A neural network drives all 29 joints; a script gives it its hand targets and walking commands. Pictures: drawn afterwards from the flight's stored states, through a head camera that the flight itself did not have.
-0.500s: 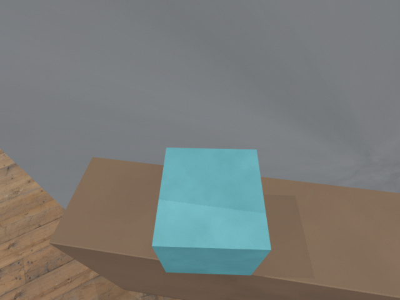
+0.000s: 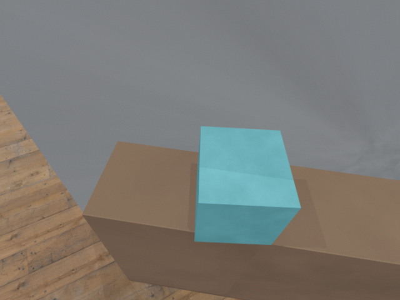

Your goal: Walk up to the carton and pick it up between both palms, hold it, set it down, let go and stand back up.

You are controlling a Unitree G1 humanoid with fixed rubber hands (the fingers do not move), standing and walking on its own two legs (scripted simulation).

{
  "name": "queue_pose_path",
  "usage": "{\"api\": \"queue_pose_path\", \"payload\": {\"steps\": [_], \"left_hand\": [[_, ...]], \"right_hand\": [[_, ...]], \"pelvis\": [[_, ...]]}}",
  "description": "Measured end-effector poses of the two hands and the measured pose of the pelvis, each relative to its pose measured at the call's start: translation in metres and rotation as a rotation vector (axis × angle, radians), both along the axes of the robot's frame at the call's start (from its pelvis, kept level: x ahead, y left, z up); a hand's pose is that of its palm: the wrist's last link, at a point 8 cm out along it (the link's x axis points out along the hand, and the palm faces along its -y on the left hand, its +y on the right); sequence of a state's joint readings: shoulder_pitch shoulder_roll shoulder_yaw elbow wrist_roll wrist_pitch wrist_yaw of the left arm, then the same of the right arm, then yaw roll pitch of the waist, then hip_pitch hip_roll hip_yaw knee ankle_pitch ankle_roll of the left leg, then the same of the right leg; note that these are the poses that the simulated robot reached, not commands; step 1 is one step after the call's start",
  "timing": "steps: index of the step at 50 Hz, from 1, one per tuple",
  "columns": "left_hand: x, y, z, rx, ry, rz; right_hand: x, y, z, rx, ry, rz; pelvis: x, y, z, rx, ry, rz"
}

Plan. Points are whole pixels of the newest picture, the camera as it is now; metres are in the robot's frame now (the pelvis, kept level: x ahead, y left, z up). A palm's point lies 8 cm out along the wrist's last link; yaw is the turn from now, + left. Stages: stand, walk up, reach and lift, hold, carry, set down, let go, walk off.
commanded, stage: walk up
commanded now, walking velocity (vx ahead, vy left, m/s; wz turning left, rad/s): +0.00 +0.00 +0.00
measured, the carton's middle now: (236, 186) +0.36 -0.05 +0.00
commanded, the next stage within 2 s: stand in 0.22 s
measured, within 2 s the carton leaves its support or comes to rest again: neither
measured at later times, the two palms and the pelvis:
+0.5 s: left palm out of the picture -0.07 +0.18 -0.15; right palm out of the picture -0.05 -0.21 -0.14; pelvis -0.03 -0.01 +0.00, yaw +1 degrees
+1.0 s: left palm out of the picture -0.07 +0.20 -0.16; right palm out of the picture -0.04 -0.22 -0.15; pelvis -0.05 -0.01 -0.01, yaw +1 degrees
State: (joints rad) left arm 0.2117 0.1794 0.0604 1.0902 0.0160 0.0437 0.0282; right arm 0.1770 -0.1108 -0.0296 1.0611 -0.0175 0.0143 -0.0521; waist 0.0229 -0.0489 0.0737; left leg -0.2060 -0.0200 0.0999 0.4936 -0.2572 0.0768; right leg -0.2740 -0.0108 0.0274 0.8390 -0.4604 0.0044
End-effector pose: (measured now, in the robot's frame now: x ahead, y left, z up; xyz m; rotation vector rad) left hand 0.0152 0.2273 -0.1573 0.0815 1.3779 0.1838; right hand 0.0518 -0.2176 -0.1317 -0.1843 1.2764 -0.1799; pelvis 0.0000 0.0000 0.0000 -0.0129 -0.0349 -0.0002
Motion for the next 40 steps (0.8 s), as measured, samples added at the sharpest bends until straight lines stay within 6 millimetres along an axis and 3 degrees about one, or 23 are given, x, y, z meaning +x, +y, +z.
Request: {"api": "queue_pose_path", "payload": {"steps": [6, 21, 40], "left_hand": [[-0.018, -0.009, 0.003, 0.014, 0.019, -0.018], [-0.073, -0.039, 0.009, -0.043, 0.075, 0.006], [-0.095, -0.052, 0.008, -0.063, 0.089, 0.011]], "right_hand": [[-0.021, 0.002, -0.011, 0.038, 0.007, -0.025], [-0.091, 0.005, -0.011, 0.077, 0.144, -0.037], [-0.106, 0.012, -0.014, 0.095, 0.152, -0.043]], "pelvis": [[-0.012, 0.001, -0.002, 0.014, -0.019, 0.000], [-0.028, -0.004, 0.005, 0.003, -0.026, 0.023], [-0.038, -0.006, 0.004, -0.001, -0.004, 0.022]]}}
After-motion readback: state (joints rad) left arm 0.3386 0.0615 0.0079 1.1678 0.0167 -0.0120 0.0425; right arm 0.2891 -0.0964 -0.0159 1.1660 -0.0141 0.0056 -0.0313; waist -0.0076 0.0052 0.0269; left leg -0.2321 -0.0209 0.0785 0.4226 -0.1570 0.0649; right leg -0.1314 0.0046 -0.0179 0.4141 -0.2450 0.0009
